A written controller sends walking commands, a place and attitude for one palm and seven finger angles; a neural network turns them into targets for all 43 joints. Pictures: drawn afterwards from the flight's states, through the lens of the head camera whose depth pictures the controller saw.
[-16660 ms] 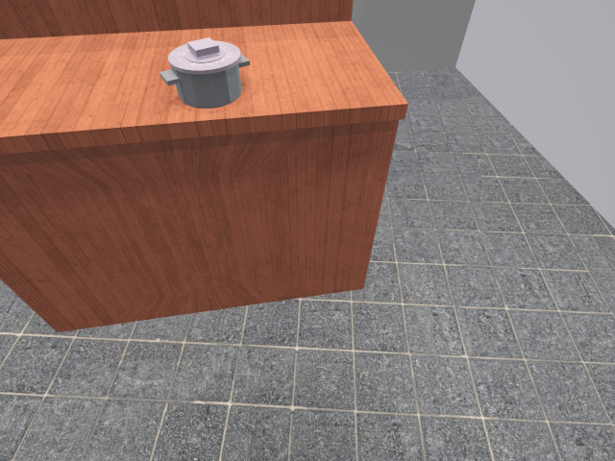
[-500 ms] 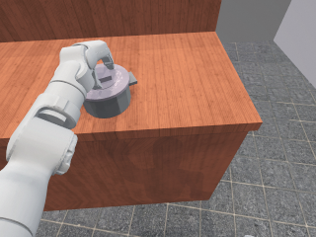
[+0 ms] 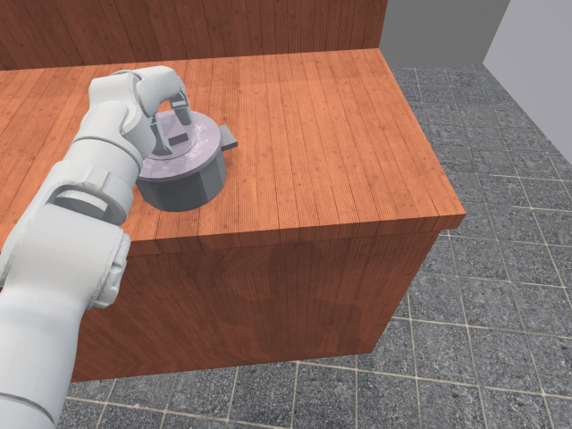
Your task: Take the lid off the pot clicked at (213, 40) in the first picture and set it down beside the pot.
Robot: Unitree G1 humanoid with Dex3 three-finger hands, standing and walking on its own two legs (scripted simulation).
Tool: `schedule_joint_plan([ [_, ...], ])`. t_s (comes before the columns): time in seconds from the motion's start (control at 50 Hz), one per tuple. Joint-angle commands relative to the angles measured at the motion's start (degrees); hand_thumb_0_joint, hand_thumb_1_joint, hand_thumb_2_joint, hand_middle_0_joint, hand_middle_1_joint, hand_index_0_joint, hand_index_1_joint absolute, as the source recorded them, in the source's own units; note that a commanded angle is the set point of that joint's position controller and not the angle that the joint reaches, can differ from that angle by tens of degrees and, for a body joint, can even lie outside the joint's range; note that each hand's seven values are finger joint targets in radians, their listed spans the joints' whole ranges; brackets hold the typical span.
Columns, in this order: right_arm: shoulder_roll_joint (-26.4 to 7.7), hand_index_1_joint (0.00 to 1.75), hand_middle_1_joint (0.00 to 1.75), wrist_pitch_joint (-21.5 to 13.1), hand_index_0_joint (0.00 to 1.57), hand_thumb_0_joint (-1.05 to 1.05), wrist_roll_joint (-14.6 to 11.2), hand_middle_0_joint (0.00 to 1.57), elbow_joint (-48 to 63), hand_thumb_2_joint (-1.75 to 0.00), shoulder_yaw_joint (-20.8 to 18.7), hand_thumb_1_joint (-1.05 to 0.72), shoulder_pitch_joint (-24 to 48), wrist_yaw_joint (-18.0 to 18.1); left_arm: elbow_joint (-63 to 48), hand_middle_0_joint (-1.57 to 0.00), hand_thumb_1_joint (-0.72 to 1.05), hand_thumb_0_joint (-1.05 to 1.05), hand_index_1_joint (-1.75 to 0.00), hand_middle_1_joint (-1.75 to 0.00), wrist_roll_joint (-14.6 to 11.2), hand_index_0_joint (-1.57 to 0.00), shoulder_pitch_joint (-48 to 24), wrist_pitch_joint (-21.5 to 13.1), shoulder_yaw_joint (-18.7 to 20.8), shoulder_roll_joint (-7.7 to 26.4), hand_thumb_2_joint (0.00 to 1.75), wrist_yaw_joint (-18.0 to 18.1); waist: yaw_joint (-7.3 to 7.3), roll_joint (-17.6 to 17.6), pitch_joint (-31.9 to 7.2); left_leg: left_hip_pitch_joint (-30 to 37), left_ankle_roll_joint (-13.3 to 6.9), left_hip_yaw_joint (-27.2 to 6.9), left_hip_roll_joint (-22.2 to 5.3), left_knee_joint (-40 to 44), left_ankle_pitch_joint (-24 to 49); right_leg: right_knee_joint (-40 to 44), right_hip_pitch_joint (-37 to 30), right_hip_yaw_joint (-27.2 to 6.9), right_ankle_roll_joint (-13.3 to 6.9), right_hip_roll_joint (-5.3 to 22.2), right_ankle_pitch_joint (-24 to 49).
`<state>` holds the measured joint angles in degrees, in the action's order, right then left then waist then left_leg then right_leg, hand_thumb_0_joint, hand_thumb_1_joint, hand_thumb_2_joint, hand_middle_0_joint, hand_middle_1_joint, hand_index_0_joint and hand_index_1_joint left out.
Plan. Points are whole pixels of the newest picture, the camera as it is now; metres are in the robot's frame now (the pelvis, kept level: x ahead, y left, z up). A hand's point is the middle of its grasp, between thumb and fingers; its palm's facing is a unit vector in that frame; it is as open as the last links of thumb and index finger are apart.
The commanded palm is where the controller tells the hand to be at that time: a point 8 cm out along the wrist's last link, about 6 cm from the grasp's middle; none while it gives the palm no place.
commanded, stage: close the fingers and squeeze the knob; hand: left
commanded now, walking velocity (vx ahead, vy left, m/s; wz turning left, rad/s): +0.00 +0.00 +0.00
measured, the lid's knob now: (165, 132) +0.51 +0.16 +0.15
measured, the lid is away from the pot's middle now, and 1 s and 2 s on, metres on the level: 0.00 0.00 0.01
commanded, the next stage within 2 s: lift the lid straight up in 1.02 s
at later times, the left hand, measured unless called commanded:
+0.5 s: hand (157, 130) +0.48 +0.15 +0.18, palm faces -0.37 -0.10 -0.92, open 8.6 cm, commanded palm +0.47 +0.16 +0.22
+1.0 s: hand (158, 130) +0.48 +0.15 +0.17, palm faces -0.38 -0.10 -0.92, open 8.6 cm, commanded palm +0.47 +0.17 +0.22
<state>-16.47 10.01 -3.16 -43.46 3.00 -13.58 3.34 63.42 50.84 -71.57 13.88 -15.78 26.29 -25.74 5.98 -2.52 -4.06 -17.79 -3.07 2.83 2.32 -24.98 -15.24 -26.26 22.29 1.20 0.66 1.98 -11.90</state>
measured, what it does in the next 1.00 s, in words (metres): stands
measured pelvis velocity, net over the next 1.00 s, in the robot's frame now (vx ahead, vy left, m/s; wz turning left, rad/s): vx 0.00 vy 0.00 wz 0.01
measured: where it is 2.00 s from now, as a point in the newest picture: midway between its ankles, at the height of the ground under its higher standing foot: outside the picture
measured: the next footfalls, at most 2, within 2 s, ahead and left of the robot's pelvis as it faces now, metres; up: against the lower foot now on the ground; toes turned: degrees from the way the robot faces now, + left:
none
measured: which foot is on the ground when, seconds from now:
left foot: down 0.00-1.00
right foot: down 0.00-1.00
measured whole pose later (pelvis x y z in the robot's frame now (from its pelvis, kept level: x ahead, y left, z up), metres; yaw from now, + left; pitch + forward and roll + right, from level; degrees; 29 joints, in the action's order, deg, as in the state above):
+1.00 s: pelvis +0.00 +0.00 +0.00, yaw +0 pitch +8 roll +0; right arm -16.6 10.2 -3.1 -42.8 2.9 -12.3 3.1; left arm 61.7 50.6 -70.6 14.3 -16.2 25.1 -26.1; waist 5.2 -2.8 -4.4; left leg -17.3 -3.1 2.4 2.5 -24.8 -15.3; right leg -26.1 21.7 1.5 0.7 2.1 -12.1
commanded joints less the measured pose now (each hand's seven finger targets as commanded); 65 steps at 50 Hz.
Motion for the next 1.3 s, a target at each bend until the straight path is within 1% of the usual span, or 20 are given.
schedule_joint_plan([
  [0.0,-7.9,0.3,0.3,-1.9,0.2,0.0,0.1,0.2,5.9,-0.9,-2.8,-0.9,0.7,0.4,-6.5,-0.56,0.11,0.0,-0.99,-0.99,0.8,-0.56,-28.1,0.3,1.7,11.9,0.95,0.8,-0.89,5.3,-20.9,5.1,-0.8,-2.2,1.2,0.8,19.6,0.3,-12.3,1.0,-3.0,-2.9,18.2],
  [0.08,-8.2,0.3,0.3,-1.6,0.2,0.0,0.2,0.2,5.7,-0.9,-2.9,-0.9,0.7,0.2,-8.5,-0.59,0.15,0.0,-1.01,-1.01,1.2,-0.59,-30.1,0.2,2.8,13.7,0.93,1.0,-0.84,4.2,-22.6,6.6,-0.7,-2.5,1.0,0.3,21.6,0.2,-11.8,0.7,-3.0,-3.1,18.4],
  [0.14,-8.0,0.3,0.3,-1.9,0.2,0.0,0.4,0.2,6.0,-0.9,-3.2,-0.9,0.2,-0.2,-11.6,-0.61,0.19,0.0,-1.03,-1.03,0.9,-0.61,-30.2,-0.2,1.9,11.8,0.91,1.0,-1.1,2.5,-24.9,9.7,-0.3,-3.4,0.6,-0.4,26.7,-0.1,-11.3,0.9,-3.0,-3.1,19.5],
  [0.28,-7.9,0.3,0.3,-1.7,0.2,0.0,0.3,0.2,5.9,-0.9,-3.1,-0.9,0.7,-0.3,-11.4,-0.66,0.28,0.0,-1.05,-1.05,0.3,-0.66,-30.1,0.4,1.2,10.2,0.85,0.8,-0.82,4.2,-22.8,9.7,-0.5,-3.2,0.6,-0.1,27.0,0.3,-10.7,1.1,-3.0,-3.2,19.9],
  [0.34,-7.7,0.3,0.3,-2.0,0.2,0.0,0.6,0.2,6.4,-0.9,-3.1,-0.9,1.1,-0.8,-13.9,-0.68,0.32,0.0,-1.06,-1.06,0.5,-0.68,-28.6,0.4,2.7,11.3,0.81,1.1,-1.84,2.8,-25.4,12.0,0.0,-4.0,0.4,-0.6,30.5,-0.2,-11.3,0.9,-3.1,-3.1,20.4],
  [0.36,-7.7,0.3,0.3,-2.0,0.2,0.0,0.5,0.2,6.6,-0.9,-3.0,-0.9,1.5,-0.7,-12.7,-0.69,0.33,0.0,-1.06,-1.06,0.3,-0.69,-27.2,0.3,2.2,10.7,0.8,1.0,-1.75,3.7,-24.5,11.2,-0.3,-3.6,0.5,-0.7,29.7,-0.1,-11.4,1.0,-3.1,-3.1,20.7],
  [0.38,-7.9,0.3,0.3,-1.9,0.2,0.0,0.6,0.2,6.6,-0.9,-2.9,-0.9,1.2,-0.6,-12.7,-0.7,0.35,0.0,-1.06,-1.06,0.5,-0.7,-27.0,0.3,4.7,13.8,0.79,1.1,-2.11,4.8,-24.6,9.9,-0.4,-3.4,0.5,-0.3,28.7,-0.1,-13.0,0.8,-3.0,-3.1,21.1],
  [0.46,-7.7,0.3,0.3,-1.6,0.2,0.0,0.2,0.2,6.3,-0.9,-2.7,-0.9,1.9,-0.5,-10.2,-0.64,0.29,0.0,-1.03,-1.03,0.0,-0.65,-27.2,1.2,1.1,9.6,0.85,0.7,-1.29,5.7,-20.1,8.2,-0.4,-3.1,0.7,0.4,25.2,0.5,-11.1,1.3,-3.0,-3.1,19.1],
  [0.6,-7.5,0.3,0.3,-1.6,0.2,0.0,0.4,0.2,7.4,-0.9,-2.6,-0.9,2.3,-0.5,-13.1,-0.62,0.34,0.0,-1.02,-1.02,0.6,-0.64,-26.6,0.6,3.3,12.7,0.89,0.8,-2.14,4.9,-24.5,8.8,-0.5,-2.9,0.8,-0.2,28.3,-0.3,-14.4,0.7,-2.9,-2.8,22.5],
  [0.64,-7.5,0.3,0.3,-1.5,0.2,0.0,0.4,0.2,7.3,-0.9,-2.6,-0.9,2.3,-0.5,-13.6,-0.62,0.35,0.0,-1.02,-1.02,0.6,-0.65,-26.5,0.4,3.1,12.3,0.9,1.0,-2.04,5.3,-24.6,9.3,-0.3,-3.2,0.6,-0.4,29.5,-0.5,-14.0,0.8,-2.9,-2.9,22.3],
  [0.68,-7.6,0.3,0.3,-1.3,0.2,0.0,0.1,0.2,6.9,-0.9,-2.6,-0.9,2.5,-0.4,-10.5,-0.63,0.37,0.0,-1.01,-1.02,0.5,-0.66,-25.5,0.8,2.8,12.0,0.91,0.8,-1.67,6.7,-20.5,7.3,-0.6,-2.7,0.8,0.2,24.7,0.4,-12.7,1.0,-2.9,-3.0,20.0],
  [0.82,-8.1,0.3,0.3,-1.1,0.2,0.0,0.1,0.2,6.2,-0.9,-2.6,-0.9,2.5,-0.2,-10.2,-0.65,0.45,0.0,-1.02,-1.04,0.5,-0.68,-27.9,1.0,2.1,11.8,0.95,1.3,-1.48,3.0,-20.9,7.5,-0.1,-3.0,0.8,0.6,23.6,0.2,-11.4,1.3,-3.5,-3.0,18.4],
  [0.88,-7.6,0.3,0.3,-1.3,0.2,0.0,0.3,0.2,5.9,-0.9,-2.6,-0.9,1.7,0.0,-9.1,-0.67,0.48,0.0,-1.03,-1.04,1.3,-0.7,-29.6,1.1,0.7,9.9,0.96,1.1,-0.74,4.4,-21.1,7.9,-0.3,-2.9,0.9,0.3,23.2,0.4,-10.9,1.1,-3.2,-3.2,18.3],
  [0.94,-7.8,0.3,0.3,-1.5,0.2,0.0,0.6,0.2,6.0,-0.9,-2.7,-0.9,1.2,0.0,-10.3,-0.68,0.5,0.0,-1.04,-1.05,1.5,-0.72,-29.1,0.6,3.8,13.6,0.98,1.6,-1.62,4.6,-24.6,8.3,-0.3,-3.3,0.9,0.0,25.3,-0.3,-13.5,0.8,-3.2,-3.0,20.1],
  [1.0,-7.9,0.3,0.3,-1.5,0.2,0.0,0.3,0.2,5.9,-0.9,-2.7,-0.9,1.3,0.3,-8.0,-0.7,0.53,0.0,-1.05,-1.06,0.9,-0.73,-27.9,0.8,2.0,11.7,0.99,1.0,-0.89,6.7,-21.2,6.1,-0.7,-2.4,1.0,0.5,21.3,0.5,-12.7,0.9,-2.9,-3.0,19.0],
  [1.08,-8.0,0.3,0.3,-1.3,0.2,0.0,0.1,0.2,5.3,-0.9,-2.6,-0.9,1.3,0.4,-7.5,-0.71,0.55,0.0,-1.05,-1.06,1.0,-0.74,-31.6,1.1,0.9,11.0,1.0,1.1,-0.16,5.1,-19.4,5.8,-0.6,-2.7,1.1,1.2,18.7,0.8,-10.5,1.1,-3.2,-3.1,16.6],
  [1.14,-8.0,0.3,0.3,-1.7,0.2,0.0,0.6,0.2,5.6,-0.9,-2.9,-0.9,0.9,0.3,-11.3,-0.71,0.56,0.0,-1.06,-1.07,1.5,-0.75,-33.2,0.4,3.3,13.9,1.0,1.5,-1.01,3.0,-24.9,8.7,-0.3,-3.3,0.9,0.5,22.5,0.1,-12.1,0.7,-3.3,-3.0,18.0],
  [1.18,-7.6,0.3,0.3,-2.1,0.2,0.0,0.6,0.2,5.7,-0.9,-2.9,-0.9,0.9,0.3,-11.2,-0.71,0.56,0.0,-1.06,-1.07,1.5,-0.75,-34.0,0.2,2.0,12.2,1.0,1.2,-0.66,2.5,-24.8,9.5,-0.3,-3.4,0.9,0.3,22.6,0.4,-11.5,0.8,-3.2,-3.1,17.7],
  [1.24,-7.7,0.3,0.3,-2.5,0.2,0.0,0.7,0.2,5.6,-0.9,-3.1,-0.9,0.4,0.4,-13.4,-0.71,0.56,0.0,-1.06,-1.07,1.6,-0.75,-36.3,-0.3,4.3,15.4,1.01,1.4,-0.84,2.8,-27.0,10.6,-0.3,-3.7,0.7,0.2,24.6,0.4,-12.7,0.4,-3.1,-3.0,19.0],
  [1.28,-7.4,0.3,0.3,-3.1,0.2,0.0,0.5,0.2,5.8,-0.9,-3.0,-0.9,0.9,0.4,-13.0,-0.71,0.56,0.0,-1.06,-1.07,1.3,-0.75,-37.3,-0.6,2.6,13.5,1.01,1.2,-0.71,2.5,-25.9,11.0,-0.3,-4.0,0.8,0.4,25.4,0.6,-11.9,0.7,-3.2,-3.1,18.8],
])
